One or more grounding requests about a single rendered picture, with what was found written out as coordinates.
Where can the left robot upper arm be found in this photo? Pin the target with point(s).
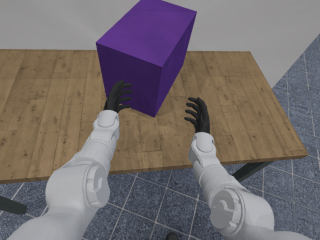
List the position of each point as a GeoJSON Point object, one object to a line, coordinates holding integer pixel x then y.
{"type": "Point", "coordinates": [73, 195]}

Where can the right robot forearm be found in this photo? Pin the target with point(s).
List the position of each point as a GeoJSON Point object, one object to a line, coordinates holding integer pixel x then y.
{"type": "Point", "coordinates": [208, 171]}

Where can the carton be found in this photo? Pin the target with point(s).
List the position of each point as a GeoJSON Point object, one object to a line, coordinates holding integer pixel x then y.
{"type": "Point", "coordinates": [146, 48]}

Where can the table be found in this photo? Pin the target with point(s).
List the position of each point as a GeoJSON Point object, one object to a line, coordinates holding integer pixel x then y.
{"type": "Point", "coordinates": [50, 98]}

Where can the robot left hand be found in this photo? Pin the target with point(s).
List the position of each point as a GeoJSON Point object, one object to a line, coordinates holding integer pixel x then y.
{"type": "Point", "coordinates": [113, 100]}

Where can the right robot upper arm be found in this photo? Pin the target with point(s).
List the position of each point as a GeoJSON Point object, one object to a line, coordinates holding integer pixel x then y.
{"type": "Point", "coordinates": [239, 215]}

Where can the robot right hand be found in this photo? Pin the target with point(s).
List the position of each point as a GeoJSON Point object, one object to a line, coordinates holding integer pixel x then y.
{"type": "Point", "coordinates": [202, 122]}

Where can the left robot forearm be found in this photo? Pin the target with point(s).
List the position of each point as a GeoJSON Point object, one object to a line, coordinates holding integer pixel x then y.
{"type": "Point", "coordinates": [100, 146]}

